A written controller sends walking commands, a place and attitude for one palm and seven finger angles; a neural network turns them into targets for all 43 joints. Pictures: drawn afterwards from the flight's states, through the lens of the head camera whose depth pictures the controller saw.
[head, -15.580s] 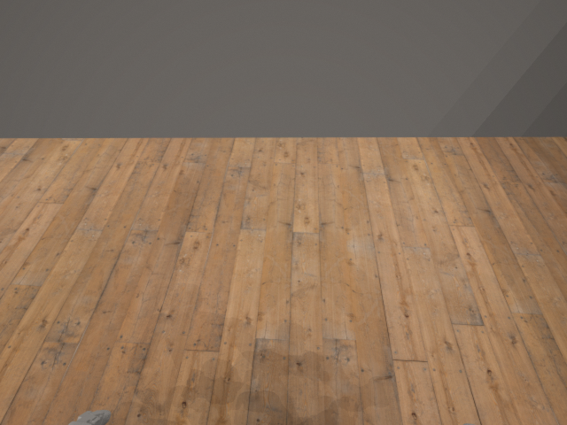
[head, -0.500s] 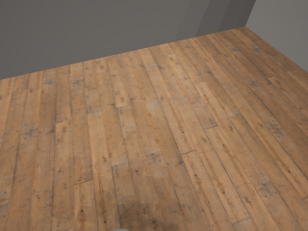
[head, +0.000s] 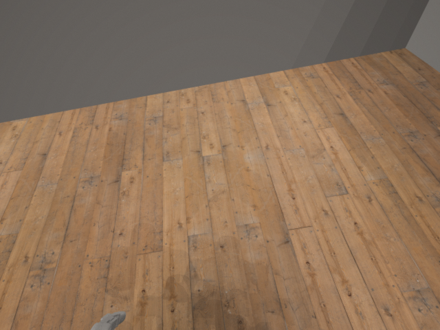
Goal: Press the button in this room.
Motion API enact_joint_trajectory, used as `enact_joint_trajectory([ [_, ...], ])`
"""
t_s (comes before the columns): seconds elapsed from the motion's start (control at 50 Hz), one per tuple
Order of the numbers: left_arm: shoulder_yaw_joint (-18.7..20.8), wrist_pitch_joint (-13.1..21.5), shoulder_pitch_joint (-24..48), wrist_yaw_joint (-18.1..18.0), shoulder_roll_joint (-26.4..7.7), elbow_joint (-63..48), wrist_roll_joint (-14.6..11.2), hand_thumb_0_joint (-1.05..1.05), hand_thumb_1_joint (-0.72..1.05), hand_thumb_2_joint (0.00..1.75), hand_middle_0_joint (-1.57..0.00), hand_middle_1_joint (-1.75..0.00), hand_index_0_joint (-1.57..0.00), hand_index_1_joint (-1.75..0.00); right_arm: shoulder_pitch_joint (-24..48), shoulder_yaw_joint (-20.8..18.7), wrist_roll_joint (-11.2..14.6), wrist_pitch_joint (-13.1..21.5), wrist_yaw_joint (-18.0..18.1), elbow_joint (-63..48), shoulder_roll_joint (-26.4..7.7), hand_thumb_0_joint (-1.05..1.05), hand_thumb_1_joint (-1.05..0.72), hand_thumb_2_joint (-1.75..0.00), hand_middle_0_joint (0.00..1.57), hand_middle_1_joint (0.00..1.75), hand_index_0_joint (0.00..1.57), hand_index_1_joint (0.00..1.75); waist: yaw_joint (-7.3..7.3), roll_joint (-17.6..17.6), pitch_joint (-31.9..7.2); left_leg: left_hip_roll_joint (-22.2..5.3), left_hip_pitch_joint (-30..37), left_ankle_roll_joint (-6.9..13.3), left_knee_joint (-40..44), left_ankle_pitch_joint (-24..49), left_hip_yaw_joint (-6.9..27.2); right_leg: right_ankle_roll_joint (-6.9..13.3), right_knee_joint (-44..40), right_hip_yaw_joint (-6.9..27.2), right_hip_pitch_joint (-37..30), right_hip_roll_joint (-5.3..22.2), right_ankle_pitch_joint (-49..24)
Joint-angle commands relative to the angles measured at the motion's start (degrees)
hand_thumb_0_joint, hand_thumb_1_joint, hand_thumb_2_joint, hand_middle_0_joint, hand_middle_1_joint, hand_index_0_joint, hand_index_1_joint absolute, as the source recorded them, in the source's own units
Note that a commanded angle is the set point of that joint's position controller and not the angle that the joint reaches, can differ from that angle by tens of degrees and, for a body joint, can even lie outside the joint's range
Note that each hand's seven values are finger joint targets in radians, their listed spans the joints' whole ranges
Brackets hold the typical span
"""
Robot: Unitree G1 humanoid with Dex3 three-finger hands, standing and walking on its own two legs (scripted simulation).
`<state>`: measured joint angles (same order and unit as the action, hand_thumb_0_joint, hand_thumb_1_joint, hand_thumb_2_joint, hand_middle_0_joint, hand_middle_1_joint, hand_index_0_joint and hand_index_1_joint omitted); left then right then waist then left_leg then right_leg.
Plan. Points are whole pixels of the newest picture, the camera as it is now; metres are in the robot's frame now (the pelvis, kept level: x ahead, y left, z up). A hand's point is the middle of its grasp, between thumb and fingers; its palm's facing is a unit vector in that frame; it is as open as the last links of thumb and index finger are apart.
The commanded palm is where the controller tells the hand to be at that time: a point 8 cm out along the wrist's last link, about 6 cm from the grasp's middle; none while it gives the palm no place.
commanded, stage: turn or walk to find it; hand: left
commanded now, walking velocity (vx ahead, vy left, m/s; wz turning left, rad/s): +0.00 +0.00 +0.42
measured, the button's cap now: out of the picture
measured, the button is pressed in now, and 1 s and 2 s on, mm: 0 0 0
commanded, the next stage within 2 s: stand and wait in 0.82 s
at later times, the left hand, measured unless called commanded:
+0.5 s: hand out of the picture -0.07 +0.24 -0.18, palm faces +0.28 -0.93 -0.24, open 7.4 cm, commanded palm none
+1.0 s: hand out of the picture -0.02 +0.21 -0.15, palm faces +0.34 -0.90 -0.26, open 7.4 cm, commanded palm none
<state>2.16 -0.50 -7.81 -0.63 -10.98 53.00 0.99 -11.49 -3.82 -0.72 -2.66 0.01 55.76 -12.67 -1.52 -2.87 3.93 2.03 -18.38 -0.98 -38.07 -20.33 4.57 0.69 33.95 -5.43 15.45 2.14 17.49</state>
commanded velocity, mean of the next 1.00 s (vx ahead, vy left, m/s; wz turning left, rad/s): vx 0.00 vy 0.00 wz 0.25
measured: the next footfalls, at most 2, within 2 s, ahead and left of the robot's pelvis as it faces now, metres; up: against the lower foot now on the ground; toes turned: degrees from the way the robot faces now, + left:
left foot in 0.46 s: -0.02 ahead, +0.14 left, +0.00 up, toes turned +17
right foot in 0.96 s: +0.04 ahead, -0.09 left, +0.00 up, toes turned +17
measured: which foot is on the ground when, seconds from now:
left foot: up 0.00-0.44, down 0.46-1.00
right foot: down 0.00-0.46, up 0.48-0.94, down 0.96-1.00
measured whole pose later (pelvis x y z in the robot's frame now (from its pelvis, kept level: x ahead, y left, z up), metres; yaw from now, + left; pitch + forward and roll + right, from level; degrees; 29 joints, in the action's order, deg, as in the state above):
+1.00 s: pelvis -0.04 -0.01 +0.00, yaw +20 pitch -2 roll +1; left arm 1.2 0.0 -8.4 -1.2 -10.6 56.2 1.0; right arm -13.4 -2.8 -0.5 -1.5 0.8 59.2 -11.5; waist -1.3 -1.9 2.8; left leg 1.9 -14.7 -0.3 -30.1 -14.5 2.5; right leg -0.3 31.0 -2.7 13.1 1.1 15.7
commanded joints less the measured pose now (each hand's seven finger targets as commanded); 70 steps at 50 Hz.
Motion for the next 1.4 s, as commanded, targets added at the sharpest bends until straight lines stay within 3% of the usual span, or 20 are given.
enact_joint_trajectory([
  [0.0, 3.1, 0.5, -3.8, -1.5, -12.1, -3.8, -0.1, 0.00, 0.90, 0.90, -0.20, -0.30, -0.20, -0.30, 1.9, -2.5, -0.5, -0.3, -0.3, -4.9, -6.4, 0.00, -0.90, -0.90, 0.20, 0.30, 0.20, 0.30, 2.33, 12.4, -0.1, -2.0, -12.8, 0.1, -28.4, -8.5, 1.6, 7.8, -20.9, 20.1, -1.0, 21.9, -3.5],
  [0.06, 2.1, 1.4, -1.1, -1.2, -8.9, -4.5, -0.1, 0.00, 0.90, 0.90, -0.20, -0.30, -0.20, -0.30, -2.1, -1.9, -0.6, -0.6, -1.0, -2.3, -5.2, 0.00, -0.90, -0.90, 0.20, 0.30, 0.20, 0.30, 0.32, 11.4, -1.4, -3.2, -12.7, -1.7, -32.1, -0.5, -0.9, 5.1, -17.6, 7.8, -4.0, 15.8, -12.5],
  [0.26, 2.8, 1.1, -9.9, -1.1, -11.9, -0.3, 0.6, 0.00, 0.90, 0.90, -0.20, -0.30, -0.20, -0.30, 5.0, -0.3, 0.0, -0.1, -0.8, -3.3, -3.9, 0.00, -0.90, -0.90, 0.20, 0.30, 0.20, 0.30, 4.60, 13.0, -4.9, -3.9, -8.2, -2.9, -13.8, -5.9, -6.3, 7.4, -13.2, 3.8, -12.6, 18.2, -29.0],
  [0.34, 3.4, 0.7, -9.6, -1.1, -13.0, 0.6, 0.8, 0.00, 0.90, 0.90, -0.20, -0.30, -0.20, -0.30, 5.0, 0.2, 0.4, 0.7, -0.6, -3.7, -3.8, 0.00, -0.90, -0.90, 0.20, 0.30, 0.20, 0.30, 4.44, 14.7, -6.4, -3.8, -3.1, -1.9, -3.0, -5.7, -8.8, 7.4, -9.9, 2.6, -13.0, 19.2, -30.9],
  [0.38, 3.5, 0.4, -8.0, -1.0, -13.4, 0.8, 0.5, 0.00, 0.90, 0.90, -0.20, -0.30, -0.20, -0.30, 2.0, 0.2, 0.3, 1.1, -0.5, -3.0, -4.2, 0.00, -0.90, -0.90, 0.20, 0.30, 0.20, 0.30, 2.26, 13.4, -7.0, -3.6, 3.4, -1.3, 6.4, 1.2, -10.0, 4.8, -6.7, 0.1, -9.6, 18.5, -26.4],
  [0.4, 3.4, 0.0, -7.2, -0.9, -12.6, 0.7, 0.1, 0.00, 0.90, 0.90, -0.20, -0.30, -0.20, -0.30, 0.2, -0.1, 0.2, 1.4, -0.7, -2.6, -5.3, 0.00, -0.90, -0.90, 0.20, 0.30, 0.20, 0.30, 0.96, 9.8, -7.1, -4.5, 10.0, -0.6, 13.7, 8.2, -9.0, 2.1, -2.6, -2.0, -4.5, 17.0, -20.7],
  [0.42, 3.2, -0.4, -8.2, -0.7, -10.0, -0.4, -0.3, 0.00, 0.90, 0.90, -0.20, -0.30, -0.20, -0.30, -1.6, -1.2, -0.2, 2.1, -0.6, -2.7, -9.9, 0.00, -0.90, -0.90, 0.20, 0.30, 0.20, 0.30, -0.06, -2.4, -8.5, -13.4, 17.5, 3.0, 18.6, 17.0, 2.9, -1.7, 7.2, -5.2, 5.6, 11.7, -7.8],
  [0.44, 1.9, -0.8, -6.2, -0.4, -6.8, -2.6, -0.4, 0.00, 0.90, 0.90, -0.20, -0.30, -0.20, -0.30, -3.6, -2.2, -0.4, 1.9, -0.3, -2.7, -14.8, 0.00, -0.90, -0.90, 0.20, 0.30, 0.20, 0.30, -1.30, -15.5, -6.0, -24.8, 18.4, 9.6, 20.8, 32.9, 15.7, -4.9, 17.6, -5.2, 16.1, 5.5, 18.5],
  [0.46, 1.6, -1.7, -2.5, -0.9, -7.6, -3.1, 0.1, 0.00, 0.90, 0.90, -0.20, -0.30, -0.20, -0.30, -5.1, -2.3, -0.4, 1.8, 0.4, -1.4, -14.8, 0.00, -0.90, -0.90, 0.20, 0.30, 0.20, 0.30, -2.86, -13.2, -6.1, -25.4, 15.0, 11.6, 21.0, 32.5, 15.8, -4.7, 24.0, 0.8, 15.9, 5.5, 19.0],
  [0.54, 2.3, -1.5, -3.8, 0.1, -7.9, -0.2, 0.0, 0.00, 0.90, 0.90, -0.20, -0.30, -0.20, -0.30, 2.8, -0.8, -0.3, 2.2, 1.1, -3.4, -10.2, 0.00, -0.90, -0.90, 0.20, 0.30, 0.20, 0.30, 1.51, -5.8, -3.6, -16.5, 11.8, 9.5, 19.7, 30.6, 6.0, -5.2, 30.2, 3.5, 15.8, 4.7, 6.7],
  [0.58, 2.2, -1.5, -4.2, 0.1, -7.9, 0.2, -0.1, 0.00, 0.90, 0.90, -0.20, -0.30, -0.20, -0.30, 2.1, -0.8, -0.1, 2.5, 1.0, -3.5, -9.8, 0.00, -0.90, -0.90, 0.20, 0.30, 0.20, 0.30, 1.42, -4.3, -4.4, -15.3, 12.6, 9.3, 20.0, 31.5, 5.0, -5.6, 29.6, 3.7, 15.2, 4.4, 4.8],
  [0.8, 1.6, -1.1, 0.9, -0.4, -6.2, -3.6, -0.4, 0.00, 0.90, 0.90, -0.20, -0.30, -0.20, -0.30, -1.8, -2.1, -0.7, 1.8, 0.7, -3.3, -9.8, 0.00, -0.90, -0.90, 0.20, 0.30, 0.20, 0.30, -0.64, -5.9, -5.5, -15.1, 11.8, 11.2, 18.0, 29.3, 13.0, -5.4, 13.2, 3.8, 9.8, 1.4, 8.5],
  [0.88, 0.6, -0.2, -5.4, -0.7, -4.5, -0.3, -0.5, 0.00, 0.90, 0.90, -0.20, -0.30, -0.20, -0.30, -1.1, -1.3, -0.5, 2.2, 1.0, -1.8, -7.7, 0.00, -0.90, -0.90, 0.20, 0.30, 0.20, 0.30, 2.07, -5.2, -8.9, -12.7, 9.0, 9.1, 16.0, 25.6, 10.5, -3.9, -1.9, 2.3, -1.8, -0.2, 0.8],
  [0.92, 0.1, 1.1, -8.5, -1.2, -6.3, 2.3, -0.1, 0.00, 0.90, 0.90, -0.20, -0.30, -0.20, -0.30, -2.5, -0.3, 0.2, 2.9, 0.9, 0.0, -3.8, 0.00, -0.90, -0.90, 0.20, 0.30, 0.20, 0.30, 2.98, 1.7, -9.3, -8.2, 3.6, 4.2, 10.7, 16.4, 5.1, -2.7, -14.8, 6.8, -12.4, 4.2, -9.1],
  [0.94, -0.1, 1.7, -6.6, -1.4, -8.7, 2.7, 0.0, 0.00, 0.90, 0.90, -0.20, -0.30, -0.20, -0.30, -4.3, 0.6, 0.6, 3.1, 0.8, 0.3, -0.9, 0.00, -0.90, -0.90, 0.20, 0.30, 0.20, 0.30, 1.16, 9.4, -7.9, -4.3, -0.5, 1.3, 9.4, 6.4, 0.9, 0.8, -16.7, 16.6, -13.0, 12.1, -10.2],
  [0.98, 1.0, 1.6, -3.0, -1.0, -11.2, 1.7, -0.1, 0.00, 0.90, 0.90, -0.20, -0.30, -0.20, -0.30, -3.0, 0.8, -0.4, 1.6, 1.1, 0.7, -2.2, 0.00, -0.90, -0.90, 0.20, 0.30, 0.20, 0.30, 1.74, 19.3, 0.3, -3.0, 2.0, 0.2, 6.9, -3.1, -1.2, 6.1, -23.9, 23.7, 1.9, 15.3, 4.5],
  [1.02, 1.0, 0.6, -2.3, -0.8, -9.2, 2.3, -0.1, 0.00, 0.90, 0.90, -0.20, -0.30, -0.20, -0.30, -3.2, 0.6, -0.6, 1.4, 1.3, 2.4, -2.8, 0.00, -0.90, -0.90, 0.20, 0.30, 0.20, 0.30, 1.26, 13.2, 4.3, -3.6, 1.4, 0.5, 2.7, -0.7, -2.5, 7.2, -23.1, 23.4, 3.5, 13.0, 3.0],
  [1.16, 3.4, 0.0, -6.8, -0.7, -9.5, 2.8, 0.1, 0.00, 0.90, 0.90, -0.20, -0.30, -0.20, -0.30, -0.8, -0.4, -0.1, 1.2, 2.0, 1.3, -3.4, 0.00, -0.90, -0.90, 0.20, 0.30, 0.20, 0.30, 3.20, 9.4, -3.1, -4.3, -6.5, -1.1, -12.9, -5.4, -3.9, 9.7, -17.2, 22.8, -8.3, 11.9, -19.2],
  [1.26, 4.4, -0.6, -8.1, -0.5, -11.0, 2.6, 0.5, 0.00, 0.90, 0.90, -0.20, -0.30, -0.20, -0.30, 2.0, -0.5, 0.3, 1.4, 2.2, -0.8, -3.7, 0.00, -0.90, -0.90, 0.20, 0.30, 0.20, 0.30, 4.45, 11.4, -6.2, -3.3, -4.7, -1.3, -7.1, -7.0, -4.2, 10.3, -15.7, 26.4, -9.9, 10.9, -20.1],
  [1.38, 4.6, -1.7, -3.2, -0.1, -11.8, 1.1, 0.0, 0.00, 0.90, 0.90, -0.20, -0.30, -0.20, -0.30, -4.0, -0.5, 0.8, 2.2, 2.7, -0.3, -4.3, 0.00, -0.90, -0.90, 0.20, 0.30, 0.20, 0.30, 0.42, 11.4, -8.2, -1.5, 11.4, -0.1, 12.6, 2.9, -5.8, 5.7, -12.6, 26.9, 0.9, 6.7, -12.0],
])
